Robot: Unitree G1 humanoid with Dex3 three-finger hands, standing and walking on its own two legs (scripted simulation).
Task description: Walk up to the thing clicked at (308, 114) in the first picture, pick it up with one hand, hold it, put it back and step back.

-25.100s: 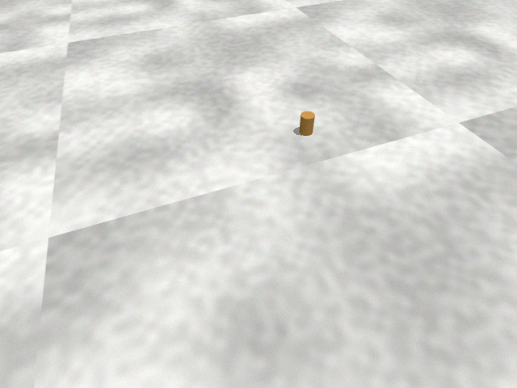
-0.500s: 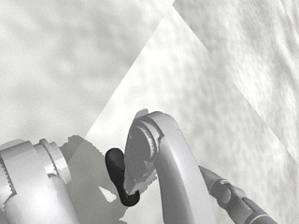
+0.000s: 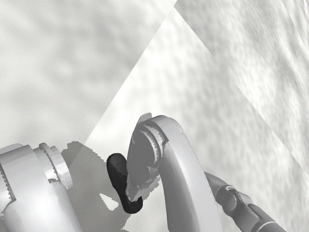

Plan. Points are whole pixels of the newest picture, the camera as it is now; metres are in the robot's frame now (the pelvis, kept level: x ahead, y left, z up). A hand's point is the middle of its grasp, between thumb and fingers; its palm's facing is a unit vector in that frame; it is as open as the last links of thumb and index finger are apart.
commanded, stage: open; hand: left
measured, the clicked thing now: out of the picture +0.44 +0.30 -0.22
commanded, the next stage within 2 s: withdraw in 0.32 s
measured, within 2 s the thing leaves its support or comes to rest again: neither
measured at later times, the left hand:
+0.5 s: hand out of the picture +0.43 +0.31 -0.19, palm faces +0.46 -0.89 +0.00, open 16.1 cm
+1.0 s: hand out of the picture +0.39 +0.37 -0.10, palm faces +0.39 -0.92 -0.09, open 17.6 cm
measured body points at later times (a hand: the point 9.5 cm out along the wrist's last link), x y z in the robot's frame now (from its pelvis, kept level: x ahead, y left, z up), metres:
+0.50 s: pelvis +0.00 +0.00 +0.00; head +0.24 +0.20 +0.32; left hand +0.40 +0.35 -0.19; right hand +0.17 -0.24 -0.03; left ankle +0.08 +0.12 -0.25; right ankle +0.15 -0.12 -0.25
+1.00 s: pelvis +0.00 +0.00 +0.02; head +0.19 +0.18 +0.39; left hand +0.36 +0.42 -0.09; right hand +0.20 -0.24 -0.03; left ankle +0.08 +0.12 -0.25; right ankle +0.15 -0.12 -0.25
